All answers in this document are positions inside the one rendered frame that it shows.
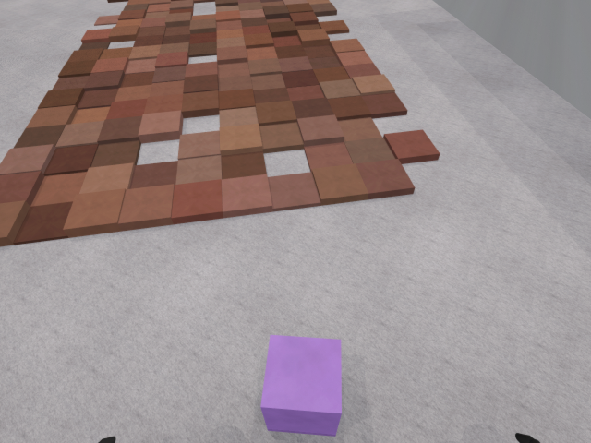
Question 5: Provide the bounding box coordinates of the carton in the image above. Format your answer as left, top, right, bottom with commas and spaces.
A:
260, 335, 342, 437

